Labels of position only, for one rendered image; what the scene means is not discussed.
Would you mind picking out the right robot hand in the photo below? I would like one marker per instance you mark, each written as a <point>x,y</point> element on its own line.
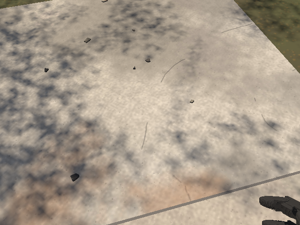
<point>287,205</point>

